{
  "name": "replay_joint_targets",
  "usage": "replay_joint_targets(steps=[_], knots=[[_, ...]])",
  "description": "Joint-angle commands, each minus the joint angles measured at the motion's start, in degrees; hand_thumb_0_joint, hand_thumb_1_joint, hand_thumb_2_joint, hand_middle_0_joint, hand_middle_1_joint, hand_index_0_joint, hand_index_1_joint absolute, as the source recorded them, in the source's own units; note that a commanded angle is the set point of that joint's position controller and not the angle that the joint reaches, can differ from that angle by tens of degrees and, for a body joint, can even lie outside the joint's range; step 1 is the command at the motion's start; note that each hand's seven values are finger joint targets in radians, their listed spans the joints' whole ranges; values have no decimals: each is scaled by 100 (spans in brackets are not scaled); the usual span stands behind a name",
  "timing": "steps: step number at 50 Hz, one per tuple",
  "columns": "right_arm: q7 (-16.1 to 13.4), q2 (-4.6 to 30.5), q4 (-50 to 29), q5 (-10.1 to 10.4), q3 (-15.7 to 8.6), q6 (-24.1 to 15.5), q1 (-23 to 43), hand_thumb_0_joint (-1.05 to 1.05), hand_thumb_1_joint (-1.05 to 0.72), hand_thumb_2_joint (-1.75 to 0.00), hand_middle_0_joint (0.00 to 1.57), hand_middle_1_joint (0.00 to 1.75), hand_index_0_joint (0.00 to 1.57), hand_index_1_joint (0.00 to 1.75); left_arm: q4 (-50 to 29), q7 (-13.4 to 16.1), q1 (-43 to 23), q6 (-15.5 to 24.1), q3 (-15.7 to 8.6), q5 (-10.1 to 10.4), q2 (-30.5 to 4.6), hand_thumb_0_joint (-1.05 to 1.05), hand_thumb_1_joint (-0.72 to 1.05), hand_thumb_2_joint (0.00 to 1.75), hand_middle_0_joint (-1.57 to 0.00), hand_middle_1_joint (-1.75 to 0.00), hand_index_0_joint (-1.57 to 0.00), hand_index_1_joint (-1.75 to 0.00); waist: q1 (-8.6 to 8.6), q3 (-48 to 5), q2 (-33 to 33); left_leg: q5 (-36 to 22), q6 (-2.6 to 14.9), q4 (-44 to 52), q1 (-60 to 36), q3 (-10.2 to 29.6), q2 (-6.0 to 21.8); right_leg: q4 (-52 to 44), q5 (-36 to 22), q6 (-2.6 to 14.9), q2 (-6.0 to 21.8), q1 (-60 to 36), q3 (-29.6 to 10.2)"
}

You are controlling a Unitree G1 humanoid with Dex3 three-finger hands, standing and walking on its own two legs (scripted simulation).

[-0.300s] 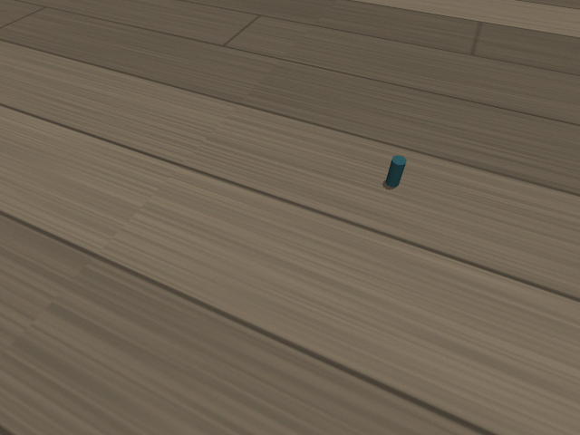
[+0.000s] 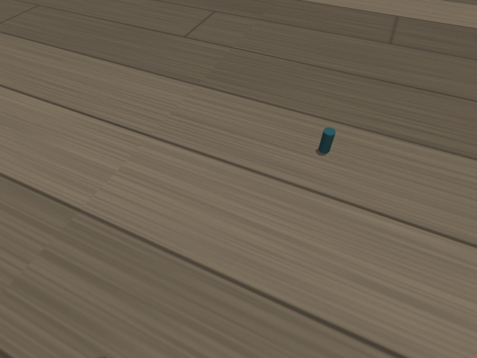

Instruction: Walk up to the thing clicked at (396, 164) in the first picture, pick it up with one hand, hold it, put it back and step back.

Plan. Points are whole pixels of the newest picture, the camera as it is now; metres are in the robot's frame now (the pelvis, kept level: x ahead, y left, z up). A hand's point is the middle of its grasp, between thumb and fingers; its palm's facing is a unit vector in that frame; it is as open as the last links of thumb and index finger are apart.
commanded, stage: stand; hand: left
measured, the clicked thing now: (326, 140) +1.29 -0.47 -0.71
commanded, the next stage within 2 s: walk up in 0.82 s
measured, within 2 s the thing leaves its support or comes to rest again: neither
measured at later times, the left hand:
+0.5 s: hand out of the picture +0.08 +0.25 -0.16, palm faces -0.03 -0.94 -0.33, open 7.4 cm
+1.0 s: hand out of the picture +0.11 +0.25 -0.15, palm faces -0.14 -0.93 -0.34, open 7.4 cm
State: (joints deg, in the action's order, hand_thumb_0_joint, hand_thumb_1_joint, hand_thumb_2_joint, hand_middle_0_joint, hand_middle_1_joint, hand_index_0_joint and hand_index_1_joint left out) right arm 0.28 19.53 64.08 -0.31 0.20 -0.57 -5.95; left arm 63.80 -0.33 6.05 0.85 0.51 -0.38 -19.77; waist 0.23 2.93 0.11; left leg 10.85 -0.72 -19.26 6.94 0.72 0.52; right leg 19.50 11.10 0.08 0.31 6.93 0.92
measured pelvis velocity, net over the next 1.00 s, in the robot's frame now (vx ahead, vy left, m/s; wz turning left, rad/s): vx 0.02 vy -0.02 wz -0.12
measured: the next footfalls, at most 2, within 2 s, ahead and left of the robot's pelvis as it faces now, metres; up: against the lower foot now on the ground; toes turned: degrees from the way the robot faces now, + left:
right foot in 1.14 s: +0.14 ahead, -0.25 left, +0.00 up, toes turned -17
left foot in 1.56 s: +0.40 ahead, -0.08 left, +0.00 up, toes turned -15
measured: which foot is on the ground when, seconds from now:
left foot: down 0.00-1.00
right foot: down 0.00-0.86, up 0.88-1.00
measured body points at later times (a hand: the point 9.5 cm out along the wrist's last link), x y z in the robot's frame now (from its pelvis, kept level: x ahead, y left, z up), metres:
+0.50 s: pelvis +0.00 +0.00 +0.00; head +0.01 +0.00 +0.45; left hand +0.08 +0.30 -0.13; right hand +0.08 -0.30 -0.13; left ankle +0.00 +0.13 -0.75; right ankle -0.01 -0.12 -0.75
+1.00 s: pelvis +0.02 -0.02 -0.01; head +0.03 -0.03 +0.44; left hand +0.12 +0.30 -0.12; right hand +0.06 -0.36 -0.12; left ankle +0.00 +0.13 -0.75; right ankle +0.03 -0.16 -0.71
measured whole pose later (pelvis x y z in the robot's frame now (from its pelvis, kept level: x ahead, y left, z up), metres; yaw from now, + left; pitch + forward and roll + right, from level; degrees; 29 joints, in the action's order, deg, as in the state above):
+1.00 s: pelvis +0.02 -0.02 -0.01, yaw -7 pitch -2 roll +1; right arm 0.9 22.6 56.9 -2.3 -4.4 -4.2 -11.4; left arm 57.8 -6.4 11.7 -2.4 -4.6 -2.1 -24.4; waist 0.3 2.2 1.2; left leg 15.2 -0.3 -20.8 4.2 -6.1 3.2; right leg 49.3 21.9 0.8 3.2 24.0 -1.6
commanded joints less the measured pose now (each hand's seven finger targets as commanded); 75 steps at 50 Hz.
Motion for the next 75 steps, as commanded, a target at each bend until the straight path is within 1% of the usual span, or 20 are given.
replay_joint_targets(steps=[1, 40, 41, 42, 43, 44, 47, 51, 54, 56, 57, 58, 59, 60, 61, 63, 66, 69, 73, 75], knots=[[-80, 1207, -333, -4, -248, -135, 224, 0, -90, -90, 20, 30, 20, 30, -343, 90, -188, 139, -249, -12, -1165, 0, 90, 90, -20, -30, -20, -30, -31, -616, -32, -1183, 188, 197, -220, 453, 694, -242, -1206, 137, 738, -205, -507], [-89, 1220, -297, -15, -237, -127, 137, 0, -90, -90, 20, 30, 20, 30, -325, 91, -152, 111, -270, -6, -1224, 0, 90, 90, -20, -30, -20, -30, -34, -479, -34, -923, 164, 363, -201, 419, 694, -363, -946, 149, 729, -205, -534], [-55, 1981, -748, -165, -724, -295, -310, 0, -90, -90, 20, 30, 20, 30, -947, -166, 51, 33, -752, -200, -1786, 0, 90, 90, -20, -30, -20, -30, 194, -825, 157, 1560, 572, -213, -1140, 337, 721, 341, 1368, 373, 308, 955, -776], [-52, 2124, -596, -199, -846, -344, -683, 0, -90, -90, 20, 30, 20, 30, -1033, -281, -399, -40, -707, -210, -1601, 0, 90, 90, -20, -30, -20, -30, 468, -330, -364, 2667, 845, 171, -1745, 801, 1149, 1004, 2065, 286, 175, 2606, -458], [-77, 2343, -619, -201, -961, -374, -841, 0, -90, -90, 20, 30, 20, 30, -1241, -372, -763, -97, -686, -212, -1446, 0, 90, 90, -20, -30, -20, -30, 638, 53, -1169, 3214, 1252, 1030, -1658, 1770, 2137, 2560, 1562, 133, 119, 3450, -120], [-95, 2351, -806, -149, -974, -410, -688, 0, -90, -90, 20, 30, 20, 30, -1378, -423, -837, -115, -724, -276, -1528, 0, 90, 90, -20, -30, -20, -30, 559, 182, -757, 2730, 1477, 1206, -1109, 2026, 2767, 3219, 1489, 63, 473, 3529, -558], [-89, 2143, -1127, -194, -946, -514, -295, 0, -90, -90, 20, 30, 20, 30, -1388, -580, -248, -83, -802, -179, -1562, 0, 90, 90, -20, -30, -20, -30, 109, 144, -449, 2456, 1345, 1270, -398, 1461, 2462, 3374, 1131, 60, 853, 2880, -871], [13, 2042, -1455, -295, -945, -540, 237, 0, -90, -90, 20, 30, 20, 30, -1378, -773, 373, -121, -830, -133, -1419, 0, 90, 90, -20, -30, -20, -30, -228, 158, -1034, 1754, 1017, 764, 104, -124, 1759, 2348, 862, 24, 794, 1886, -162], [54, 2040, -1459, -286, -948, -490, 62, 0, -90, -90, 20, 30, 20, 30, -1398, -769, 316, -72, -870, -154, -1439, 0, 90, 90, -20, -30, -20, -30, -116, 165, -809, 1799, 867, 194, 561, -640, 1434, 1880, 587, 50, 453, 1129, 404], [57, 1996, -1508, -235, -910, -417, 139, 0, -90, -90, 20, 30, 20, 30, -1194, -682, 1052, -22, -928, -191, -1504, 0, 90, 90, -20, -30, -20, -30, -474, -51, -269, 1846, 780, -924, 1116, -982, 1293, 1588, 223, 95, 169, 154, 805], [60, 1797, -1516, -246, -824, -361, 35, 0, -90, -90, 20, 30, 20, 30, -980, -583, 1767, 31, -1041, -200, -1728, 0, 90, 90, -20, -30, -20, -30, -813, -409, 615, 1377, 683, -2422, 1441, -1162, 940, 1463, 607, 177, -125, -587, 721], [86, 1335, -1665, -197, -645, -343, -84, 0, -90, -90, 20, 30, 20, 30, -896, -450, 2463, 87, -1201, -225, -2167, 0, 90, 90, -20, -30, -20, -30, -1151, -439, 2020, 1862, 456, -4202, 2466, -1313, 359, 459, 1970, 480, 431, -1138, -657], [133, 1205, -1947, -77, -542, -365, -114, 0, -90, -90, 20, 30, 20, 30, -1137, -392, 2215, 146, -1233, -170, -2631, 0, 90, 90, -20, -30, -20, -30, -881, -240, 2562, 2471, 169, -5027, 3476, -698, -161, -1109, 3318, 1015, 1706, -833, -3720], [124, 1721, -1878, -114, -671, -352, -65, 0, -90, -90, 20, 30, 20, 30, -1303, -409, 1754, 159, -1217, -81, -2757, 0, 90, 90, -20, -30, -20, -30, -657, 106, 1549, 2176, 108, -5026, 3184, -113, 240, -1342, 3830, 1489, 2213, -220, -4629], [127, 1927, -1799, -92, -724, -393, -9, 0, -90, -90, 20, 30, 20, 30, -1419, -387, 1512, 157, -1197, -3, -2656, 0, 90, 90, -20, -30, -20, -30, -559, 326, 993, 1818, 150, -5035, 3164, 41, 491, -1207, 3442, 1591, 2123, 3, -4366], [163, 1779, -1573, 47, -683, -419, -362, 0, -90, -90, 20, 30, 20, 30, -1502, -270, 1199, 214, -1036, 25, -2230, 0, 90, 90, -20, -30, -20, -30, -282, 104, 755, 1234, 271, -4709, 2928, 210, 723, -609, 1713, 1287, 1605, -143, -2896], [232, 1673, -1531, -20, -687, -374, -827, 0, -90, -90, 20, 30, 20, 30, -1631, -256, 1025, 292, -922, 27, -1962, 0, 90, 90, -20, -30, -20, -30, -75, 141, 765, 953, 266, -3749, 2112, 31, 705, -529, 1116, 1163, 1211, 578, -1924], [308, 1637, -1745, -103, -728, -365, -588, 0, -90, -90, 20, 30, 20, 30, -1802, -263, 1023, 339, -899, 15, -1943, 0, 90, 90, -20, -30, -20, -30, -127, 332, 579, 814, 138, -2801, 2060, -98, 657, -650, 1530, 1284, 1177, 893, -1702], [315, 1536, -1980, -124, -741, -456, -276, 0, -90, -90, 20, 30, 20, 30, -1932, -282, 1199, 401, -861, -18, -1938, 0, 90, 90, -20, -30, -20, -30, -263, 260, 382, 75, 96, -1962, 1729, -240, 531, -451, 1032, 1162, 1134, 804, -1565], [289, 1488, -1938, -124, -779, -523, -619, 0, -90, -90, 20, 30, 20, 30, -2014, -275, 913, 405, -837, -32, -1959, 0, 90, 90, -20, -30, -20, -30, 14, 143, 454, -179, 153, -1648, 989, -299, 490, -62, 427, 1082, 1161, 1145, -1419]])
